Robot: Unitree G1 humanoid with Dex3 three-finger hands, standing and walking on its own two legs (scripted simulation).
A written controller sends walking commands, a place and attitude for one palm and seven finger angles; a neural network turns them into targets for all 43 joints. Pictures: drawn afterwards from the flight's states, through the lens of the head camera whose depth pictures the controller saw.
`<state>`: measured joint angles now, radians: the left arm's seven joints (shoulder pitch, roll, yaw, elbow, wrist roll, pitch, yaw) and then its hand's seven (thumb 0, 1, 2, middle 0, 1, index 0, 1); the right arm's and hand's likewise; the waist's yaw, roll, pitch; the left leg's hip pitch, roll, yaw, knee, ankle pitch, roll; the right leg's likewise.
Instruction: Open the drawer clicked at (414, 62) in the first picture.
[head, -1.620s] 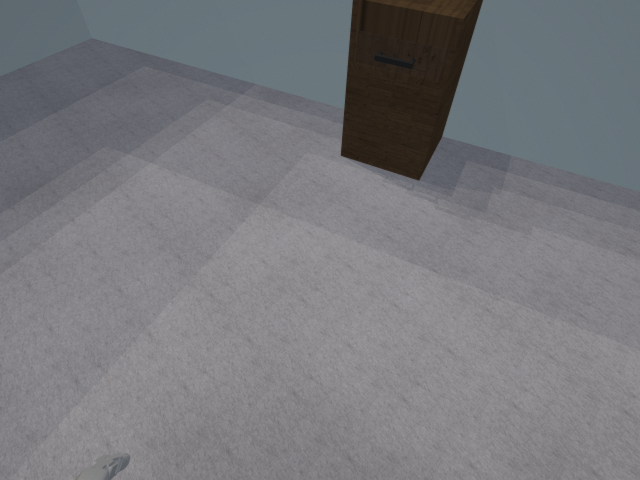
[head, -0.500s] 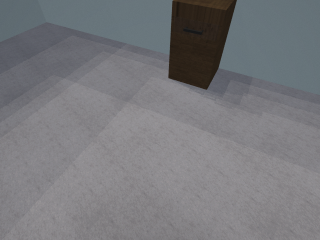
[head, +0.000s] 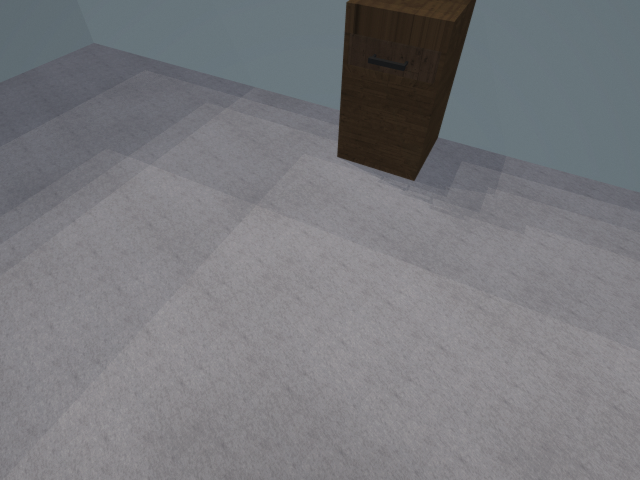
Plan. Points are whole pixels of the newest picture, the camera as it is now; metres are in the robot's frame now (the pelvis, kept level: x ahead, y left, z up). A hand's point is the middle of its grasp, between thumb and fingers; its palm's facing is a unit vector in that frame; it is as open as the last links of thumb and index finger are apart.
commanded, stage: look at it before walking up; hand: left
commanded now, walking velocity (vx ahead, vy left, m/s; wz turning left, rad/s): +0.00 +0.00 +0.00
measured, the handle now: (388, 61) +1.69 -0.18 -0.21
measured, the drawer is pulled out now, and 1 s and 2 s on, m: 0.00 0.00 0.00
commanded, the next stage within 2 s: walk to a spot facing it in 0.12 s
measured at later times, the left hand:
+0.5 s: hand out of the picture +0.04 +0.21 -0.19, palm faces +0.03 -0.98 -0.21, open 7.4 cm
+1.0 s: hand (245, 348) +0.38 +0.17 -0.20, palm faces -0.08 -0.98 -0.17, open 7.4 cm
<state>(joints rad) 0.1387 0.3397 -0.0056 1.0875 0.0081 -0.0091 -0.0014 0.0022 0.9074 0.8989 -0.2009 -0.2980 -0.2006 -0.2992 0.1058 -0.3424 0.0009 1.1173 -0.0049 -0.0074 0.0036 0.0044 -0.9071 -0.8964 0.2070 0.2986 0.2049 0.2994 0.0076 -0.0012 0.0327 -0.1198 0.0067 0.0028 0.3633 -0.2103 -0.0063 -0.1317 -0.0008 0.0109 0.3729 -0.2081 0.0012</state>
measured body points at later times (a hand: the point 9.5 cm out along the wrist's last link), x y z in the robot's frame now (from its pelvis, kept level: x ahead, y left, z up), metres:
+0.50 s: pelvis +0.04 +0.01 -0.01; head +0.03 +0.02 +0.44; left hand +0.04 +0.26 -0.17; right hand +0.05 -0.25 -0.16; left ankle +0.00 +0.12 -0.74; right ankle +0.00 -0.12 -0.75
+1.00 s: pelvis +0.25 +0.00 -0.04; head +0.28 +0.00 +0.41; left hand +0.38 +0.22 -0.18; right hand +0.06 -0.17 -0.17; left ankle +0.03 +0.12 -0.70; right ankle +0.35 -0.07 -0.75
